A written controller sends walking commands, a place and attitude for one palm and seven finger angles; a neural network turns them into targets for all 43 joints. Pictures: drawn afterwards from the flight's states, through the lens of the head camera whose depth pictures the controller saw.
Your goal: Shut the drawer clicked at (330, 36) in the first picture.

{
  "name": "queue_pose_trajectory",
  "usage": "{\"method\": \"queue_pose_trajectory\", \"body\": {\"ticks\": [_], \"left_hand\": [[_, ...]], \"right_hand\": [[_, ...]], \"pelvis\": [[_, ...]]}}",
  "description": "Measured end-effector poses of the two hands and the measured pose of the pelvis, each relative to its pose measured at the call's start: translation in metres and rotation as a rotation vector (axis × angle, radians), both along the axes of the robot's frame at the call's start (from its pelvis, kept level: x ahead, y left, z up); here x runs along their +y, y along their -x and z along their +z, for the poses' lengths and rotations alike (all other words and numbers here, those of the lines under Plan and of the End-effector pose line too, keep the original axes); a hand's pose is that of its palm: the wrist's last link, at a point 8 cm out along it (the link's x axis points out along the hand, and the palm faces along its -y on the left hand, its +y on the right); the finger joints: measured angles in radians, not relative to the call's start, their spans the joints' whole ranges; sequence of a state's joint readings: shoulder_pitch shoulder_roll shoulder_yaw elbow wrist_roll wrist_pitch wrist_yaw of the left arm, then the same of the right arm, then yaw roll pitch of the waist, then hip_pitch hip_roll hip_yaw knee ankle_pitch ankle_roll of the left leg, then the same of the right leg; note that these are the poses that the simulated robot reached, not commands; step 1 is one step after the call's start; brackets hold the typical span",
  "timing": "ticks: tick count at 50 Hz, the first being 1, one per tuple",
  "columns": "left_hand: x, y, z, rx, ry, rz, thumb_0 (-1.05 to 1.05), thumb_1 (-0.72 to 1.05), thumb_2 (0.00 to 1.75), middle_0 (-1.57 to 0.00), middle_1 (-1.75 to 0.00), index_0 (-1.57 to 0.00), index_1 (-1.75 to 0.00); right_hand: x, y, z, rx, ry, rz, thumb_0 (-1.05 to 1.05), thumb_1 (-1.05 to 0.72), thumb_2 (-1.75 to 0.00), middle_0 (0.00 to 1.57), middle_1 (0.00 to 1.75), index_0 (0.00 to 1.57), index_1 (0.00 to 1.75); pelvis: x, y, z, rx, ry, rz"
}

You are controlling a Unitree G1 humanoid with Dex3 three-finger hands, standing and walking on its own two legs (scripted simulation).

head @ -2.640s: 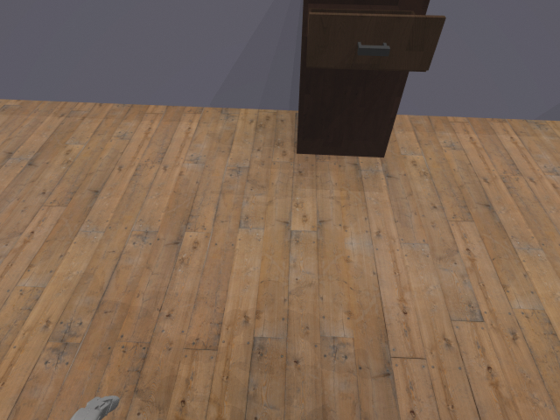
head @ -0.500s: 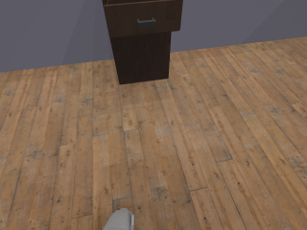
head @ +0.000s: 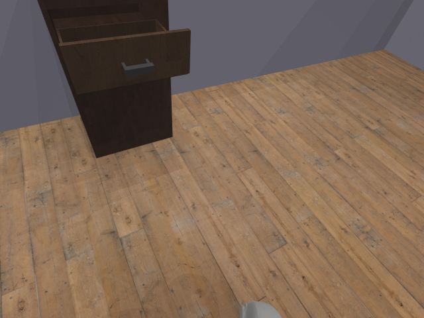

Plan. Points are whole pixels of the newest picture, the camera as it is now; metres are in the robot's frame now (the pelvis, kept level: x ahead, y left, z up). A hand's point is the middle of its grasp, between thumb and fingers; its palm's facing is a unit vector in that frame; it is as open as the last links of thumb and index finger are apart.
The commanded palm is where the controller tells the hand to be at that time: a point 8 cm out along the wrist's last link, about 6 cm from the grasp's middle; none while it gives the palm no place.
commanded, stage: walk to a spot facing it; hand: left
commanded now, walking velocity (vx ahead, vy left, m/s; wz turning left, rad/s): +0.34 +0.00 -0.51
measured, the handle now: (137, 66) +0.91 +0.35 -0.03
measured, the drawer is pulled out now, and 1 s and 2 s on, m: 0.30 0.30 0.30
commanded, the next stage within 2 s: turn to face it in 1.14 s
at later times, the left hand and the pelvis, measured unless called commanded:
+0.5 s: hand (182, 236) +0.35 +0.09 -0.18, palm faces -0.23 -0.96 -0.16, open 7.3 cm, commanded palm none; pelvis +0.20 -0.05 -0.02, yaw -14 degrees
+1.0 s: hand (168, 215) +0.41 +0.14 -0.19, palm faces -0.27 -0.95 -0.13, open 7.4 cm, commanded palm none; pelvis +0.41 -0.04 -0.01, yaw -24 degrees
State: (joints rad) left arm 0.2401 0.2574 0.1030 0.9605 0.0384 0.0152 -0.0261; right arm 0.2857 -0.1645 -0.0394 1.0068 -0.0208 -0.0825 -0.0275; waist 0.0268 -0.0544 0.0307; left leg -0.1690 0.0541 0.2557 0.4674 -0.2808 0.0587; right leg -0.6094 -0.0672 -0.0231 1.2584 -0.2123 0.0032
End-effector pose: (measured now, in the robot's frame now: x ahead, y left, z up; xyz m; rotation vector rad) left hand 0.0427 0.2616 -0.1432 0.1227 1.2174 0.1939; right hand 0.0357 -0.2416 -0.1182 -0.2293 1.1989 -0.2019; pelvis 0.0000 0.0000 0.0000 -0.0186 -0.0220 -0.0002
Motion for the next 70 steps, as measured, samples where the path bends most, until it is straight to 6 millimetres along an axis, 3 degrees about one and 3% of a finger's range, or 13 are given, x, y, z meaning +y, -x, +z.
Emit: {"method": "queue_pose_trajectory", "body": {"ticks": [5,10,15,19,22,29,34,44,47,52,58,65,70], "left_hand": [[-0.003,-0.091,0.010,-0.070,0.008,-0.103,0.00,0.91,0.90,-0.20,-0.30,-0.20,-0.30],[-0.030,-0.165,0.008,-0.073,0.040,-0.212,0.00,0.91,0.90,-0.20,-0.30,-0.20,-0.30],[-0.074,-0.238,0.000,-0.072,0.072,-0.322,0.00,0.91,0.90,-0.20,-0.30,-0.20,-0.30],[-0.109,-0.291,-0.011,-0.113,0.080,-0.379,0.00,0.91,0.90,-0.20,-0.30,-0.20,-0.30],[-0.120,-0.309,-0.015,-0.127,0.070,-0.365,0.00,0.90,0.90,-0.20,-0.30,-0.20,-0.30],[-0.095,-0.313,0.006,-0.022,-0.038,-0.320,-0.02,0.93,0.90,-0.21,-0.30,-0.21,-0.30],[-0.077,-0.315,0.015,0.060,-0.071,-0.300,-0.01,0.92,0.90,-0.21,-0.30,-0.20,-0.30],[-0.067,-0.321,-0.008,0.260,0.000,-0.223,0.00,0.91,0.90,-0.20,-0.30,-0.20,-0.30],[-0.065,-0.339,-0.019,0.328,0.026,-0.247,0.00,0.91,0.90,-0.20,-0.30,-0.20,-0.30],[-0.074,-0.416,-0.016,0.295,0.040,-0.347,0.00,0.91,0.90,-0.20,-0.30,-0.20,-0.30],[-0.106,-0.535,-0.007,0.133,0.033,-0.463,0.00,0.91,0.90,-0.20,-0.30,-0.20,-0.30],[-0.178,-0.652,0.006,-0.020,0.005,-0.629,0.00,0.91,0.90,-0.20,-0.30,-0.20,-0.30],[-0.241,-0.702,0.004,-0.138,-0.022,-0.716,0.00,0.91,0.90,-0.20,-0.30,-0.20,-0.30]], "right_hand": [[0.006,0.047,-0.003,0.156,-0.002,-0.132,0.00,-0.92,-0.90,0.20,0.30,0.20,0.30],[0.030,0.075,-0.006,0.292,-0.055,-0.239,0.00,-0.92,-0.90,0.20,0.30,0.20,0.30],[0.056,0.081,-0.011,0.412,-0.136,-0.339,0.00,-0.91,-0.90,0.20,0.30,0.20,0.30],[0.061,0.063,-0.022,0.479,-0.201,-0.397,0.00,-0.91,-0.90,0.20,0.30,0.20,0.30],[0.045,0.024,-0.034,0.449,-0.216,-0.414,0.01,-0.91,-0.90,0.20,0.30,0.20,0.30],[-0.025,-0.144,-0.031,0.090,-0.130,-0.340,0.01,-0.92,-0.90,0.20,0.30,0.20,0.30],[-0.064,-0.239,-0.016,-0.076,-0.072,-0.285,0.01,-0.94,-0.90,0.20,0.30,0.20,0.30],[-0.061,-0.390,-0.003,-0.168,-0.035,-0.171,0.01,-0.92,-0.90,0.20,0.30,0.20,0.30],[-0.051,-0.415,-0.004,-0.207,-0.022,-0.188,0.00,-0.91,-0.90,0.20,0.30,0.20,0.30],[-0.032,-0.397,-0.001,-0.148,-0.039,-0.318,0.00,-0.91,-0.90,0.20,0.30,0.20,0.30],[-0.044,-0.350,0.003,-0.019,0.012,-0.498,-0.03,-0.96,-0.90,0.20,0.30,0.21,0.30],[-0.030,-0.299,-0.014,0.174,-0.071,-0.647,-0.01,-0.93,-0.90,0.20,0.30,0.20,0.30],[-0.021,-0.281,-0.042,0.291,-0.191,-0.712,0.00,-0.92,-0.90,0.20,0.30,0.20,0.30]], "pelvis": [[0.010,-0.036,0.002,0.003,-0.007,-0.053],[0.009,-0.075,-0.001,0.005,-0.009,-0.101],[-0.004,-0.119,-0.009,0.016,-0.011,-0.149],[-0.025,-0.159,-0.023,0.020,-0.015,-0.186],[-0.040,-0.183,-0.028,0.005,-0.016,-0.218],[-0.054,-0.232,-0.007,0.008,-0.017,-0.264],[-0.053,-0.269,0.000,0.025,-0.020,-0.291],[-0.042,-0.364,-0.009,0.031,0.001,-0.329],[-0.037,-0.390,-0.015,0.011,-0.008,-0.371],[-0.037,-0.424,-0.004,-0.005,-0.004,-0.432],[-0.047,-0.458,0.003,-0.001,-0.002,-0.502],[-0.078,-0.487,-0.002,0.002,-0.009,-0.568],[-0.115,-0.506,-0.021,0.001,-0.034,-0.562]]}}
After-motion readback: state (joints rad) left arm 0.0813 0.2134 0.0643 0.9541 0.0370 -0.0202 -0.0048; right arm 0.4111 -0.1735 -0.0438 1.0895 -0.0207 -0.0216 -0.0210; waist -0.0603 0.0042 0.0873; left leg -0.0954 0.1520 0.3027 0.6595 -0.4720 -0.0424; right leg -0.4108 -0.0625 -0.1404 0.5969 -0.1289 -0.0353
